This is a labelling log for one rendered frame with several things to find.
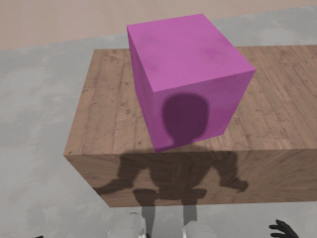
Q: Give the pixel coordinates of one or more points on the robot right thigh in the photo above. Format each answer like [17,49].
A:
[197,229]

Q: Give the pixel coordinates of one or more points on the carton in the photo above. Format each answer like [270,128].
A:
[189,79]

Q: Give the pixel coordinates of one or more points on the robot right hand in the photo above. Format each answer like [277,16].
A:
[283,227]

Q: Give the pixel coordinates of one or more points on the pedestal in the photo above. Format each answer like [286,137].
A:
[267,154]

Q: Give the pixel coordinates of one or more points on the robot left thigh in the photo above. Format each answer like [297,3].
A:
[129,226]

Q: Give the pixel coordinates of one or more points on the robot thigh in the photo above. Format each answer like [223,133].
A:
[129,226]
[197,229]

